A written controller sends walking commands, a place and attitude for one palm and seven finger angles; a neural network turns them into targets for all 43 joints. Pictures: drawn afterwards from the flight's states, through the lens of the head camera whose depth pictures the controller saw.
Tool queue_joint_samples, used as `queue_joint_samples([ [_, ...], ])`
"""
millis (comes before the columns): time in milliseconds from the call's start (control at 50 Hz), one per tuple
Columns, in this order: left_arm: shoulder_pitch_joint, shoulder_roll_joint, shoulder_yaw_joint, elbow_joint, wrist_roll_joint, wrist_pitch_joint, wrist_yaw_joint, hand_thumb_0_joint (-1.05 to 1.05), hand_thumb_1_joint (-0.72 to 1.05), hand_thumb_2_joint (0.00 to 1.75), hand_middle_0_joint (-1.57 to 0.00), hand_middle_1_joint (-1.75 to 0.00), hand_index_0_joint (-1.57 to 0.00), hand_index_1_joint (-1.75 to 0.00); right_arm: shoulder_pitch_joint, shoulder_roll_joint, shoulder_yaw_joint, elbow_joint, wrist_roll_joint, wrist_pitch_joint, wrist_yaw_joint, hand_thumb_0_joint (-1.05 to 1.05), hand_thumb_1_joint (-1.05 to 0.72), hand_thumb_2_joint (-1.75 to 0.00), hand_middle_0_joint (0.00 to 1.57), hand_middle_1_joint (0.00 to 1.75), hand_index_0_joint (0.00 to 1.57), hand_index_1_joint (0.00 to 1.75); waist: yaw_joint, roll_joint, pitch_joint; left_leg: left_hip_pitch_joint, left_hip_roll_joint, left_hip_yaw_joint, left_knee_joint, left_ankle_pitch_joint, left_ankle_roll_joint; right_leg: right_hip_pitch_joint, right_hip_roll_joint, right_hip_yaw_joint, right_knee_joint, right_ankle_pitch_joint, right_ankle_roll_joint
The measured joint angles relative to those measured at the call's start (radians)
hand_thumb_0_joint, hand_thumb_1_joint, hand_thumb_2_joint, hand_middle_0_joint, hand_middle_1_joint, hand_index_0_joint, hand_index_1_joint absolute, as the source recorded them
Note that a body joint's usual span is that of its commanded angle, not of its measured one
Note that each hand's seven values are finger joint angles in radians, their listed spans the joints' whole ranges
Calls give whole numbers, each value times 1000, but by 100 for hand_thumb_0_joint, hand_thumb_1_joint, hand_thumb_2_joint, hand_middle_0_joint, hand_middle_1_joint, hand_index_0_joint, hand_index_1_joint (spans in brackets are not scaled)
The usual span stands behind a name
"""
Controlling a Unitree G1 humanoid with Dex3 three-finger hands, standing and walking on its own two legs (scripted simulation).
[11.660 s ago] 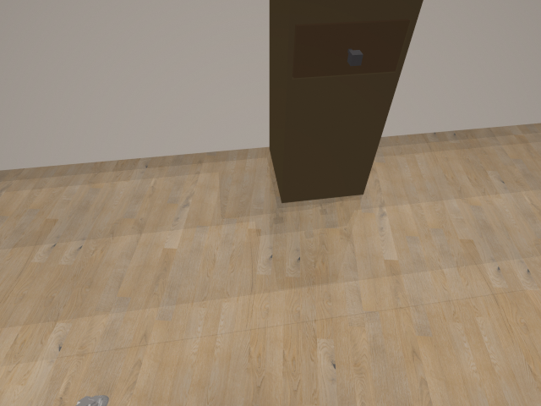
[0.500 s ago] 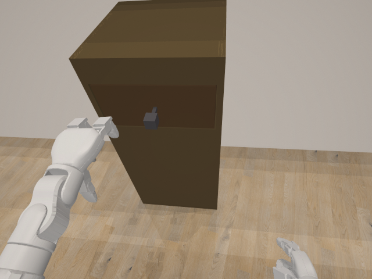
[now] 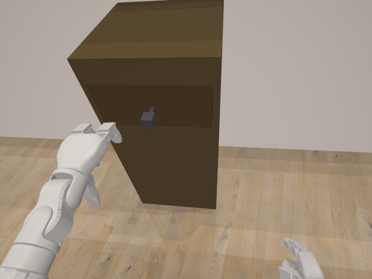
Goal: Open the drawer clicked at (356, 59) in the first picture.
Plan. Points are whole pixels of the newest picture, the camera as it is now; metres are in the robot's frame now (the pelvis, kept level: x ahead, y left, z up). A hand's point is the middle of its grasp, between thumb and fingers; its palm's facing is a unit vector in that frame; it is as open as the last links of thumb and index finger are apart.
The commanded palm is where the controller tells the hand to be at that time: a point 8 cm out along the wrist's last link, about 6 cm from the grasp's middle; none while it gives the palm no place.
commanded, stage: move the hooked fingers above the handle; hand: left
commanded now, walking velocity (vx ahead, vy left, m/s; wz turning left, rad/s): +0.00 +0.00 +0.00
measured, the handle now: (150, 116) +0.57 +0.20 -0.01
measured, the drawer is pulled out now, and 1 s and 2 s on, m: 0.00 0.00 0.00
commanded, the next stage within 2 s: none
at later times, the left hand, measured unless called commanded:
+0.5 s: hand (116, 141) +0.39 +0.23 +0.07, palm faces -0.02 -0.05 -1.00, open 13.8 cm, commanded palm +0.37 +0.24 +0.14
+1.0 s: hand (127, 127) +0.45 +0.22 +0.06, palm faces -0.04 -0.02 -1.00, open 13.8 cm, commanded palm +0.44 +0.23 +0.12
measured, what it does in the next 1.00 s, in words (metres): stands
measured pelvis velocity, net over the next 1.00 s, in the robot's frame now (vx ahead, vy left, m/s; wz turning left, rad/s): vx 0.02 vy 0.00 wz -0.02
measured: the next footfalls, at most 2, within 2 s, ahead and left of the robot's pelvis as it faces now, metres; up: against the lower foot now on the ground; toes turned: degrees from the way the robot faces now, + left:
none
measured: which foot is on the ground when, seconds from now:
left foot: down 0.00-1.00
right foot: down 0.00-1.00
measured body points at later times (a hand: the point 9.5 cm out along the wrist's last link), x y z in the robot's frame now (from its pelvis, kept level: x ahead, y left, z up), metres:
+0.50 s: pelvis +0.02 +0.00 -0.01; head +0.06 -0.03 +0.44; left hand +0.39 +0.23 +0.13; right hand +0.14 -0.26 -0.14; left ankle +0.02 +0.12 -0.74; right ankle -0.02 -0.12 -0.74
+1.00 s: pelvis +0.02 +0.00 -0.01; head +0.06 -0.02 +0.43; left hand +0.44 +0.22 +0.12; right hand +0.10 -0.26 -0.15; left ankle +0.02 +0.12 -0.74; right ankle -0.02 -0.12 -0.74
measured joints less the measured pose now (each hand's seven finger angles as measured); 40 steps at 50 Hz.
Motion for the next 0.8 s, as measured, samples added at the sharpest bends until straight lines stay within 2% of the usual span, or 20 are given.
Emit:
queue_joint_samples([
  [140, -96, -9, -25, 95, 19, -35, 1, 0, -49, 30, -32, -120, -32, -120, 4, 7, 0, 2, -1, -9, -10, 1, -91, -90, 20, 30, 20, 30, -3, -10, -6, -23, 2, -6, 17, -8, -3, -20, 2, -6, 15, -9, -4],
  [260, -178, -3, -15, 205, 32, -40, 6, 0, -49, 30, -31, -120, -32, -120, 25, 7, -3, 10, 2, -2, -13, 1, -91, -90, 20, 30, 20, 30, -21, -17, -13, -50, 6, -2, 34, -19, -4, -48, 5, -1, 29, -17, -5],
  [460, -225, -4, -2, 255, 38, -57, 19, 0, -48, 30, -31, -120, -32, -120, 96, -11, -37, 20, 2, 16, -4, 1, -91, -90, 20, 30, 20, 30, -44, -19, -33, -99, 5, 10, 72, -49, 2, -98, 2, 13, 59, -38, 1],
  [640, -297, -6, -6, 356, 63, -46, 52, 0, -48, 30, -31, -120, -32, -120, 118, -5, -48, 29, 5, 23, -2, 1, -91, -90, 20, 30, 20, 30, -61, -26, -49, -142, 6, 15, 104, -68, 5, -139, 2, 18, 86, -52, 3],
  [800, -381, -10, -15, 459, 78, -46, 56, 0, -48, 30, -31, -120, -32, -120, 127, 2, -48, 26, 6, 29, 1, 1, -91, -90, 20, 30, 20, 30, -74, -28, -69, -171, 8, 16, 127, -80, 6, -167, 4, 20, 102, -60, 4],
])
